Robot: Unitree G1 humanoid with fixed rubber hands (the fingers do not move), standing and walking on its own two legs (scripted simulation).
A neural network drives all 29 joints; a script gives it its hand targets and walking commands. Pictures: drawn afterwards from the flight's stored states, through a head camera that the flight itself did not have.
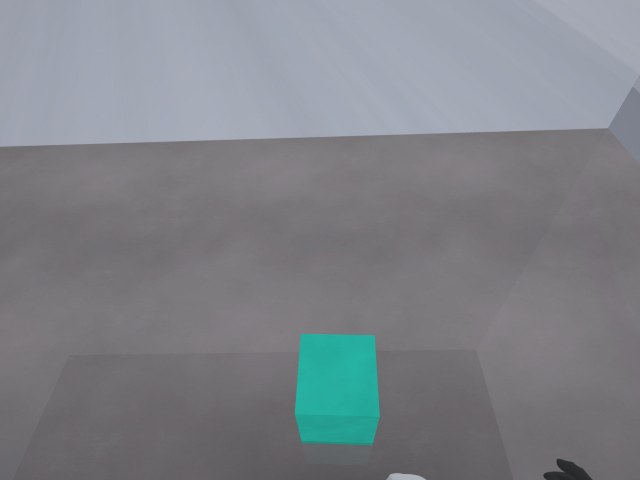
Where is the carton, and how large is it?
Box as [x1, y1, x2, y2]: [295, 334, 379, 444]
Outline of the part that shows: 301,334 295,416 302,442 372,444 379,417 374,335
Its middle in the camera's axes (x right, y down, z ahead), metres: +0.05 +0.41 +1.08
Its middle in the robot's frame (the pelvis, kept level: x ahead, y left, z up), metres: +0.46 -0.01 -0.61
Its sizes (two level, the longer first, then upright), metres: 0.210 0.200 0.250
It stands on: the floor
